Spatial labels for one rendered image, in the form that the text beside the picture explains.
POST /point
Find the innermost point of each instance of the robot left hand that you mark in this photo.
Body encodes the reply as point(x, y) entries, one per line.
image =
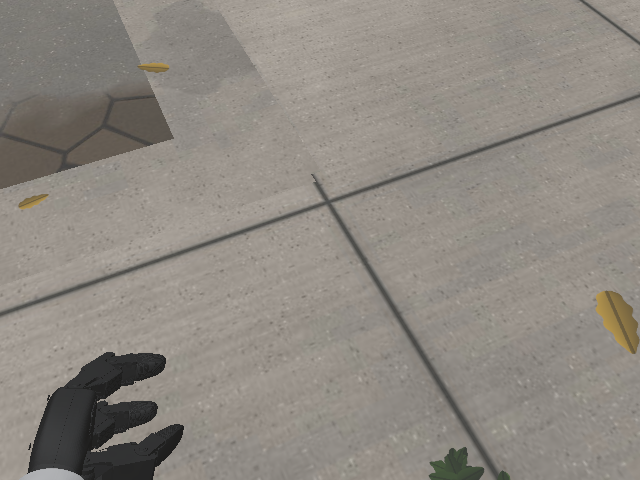
point(74, 423)

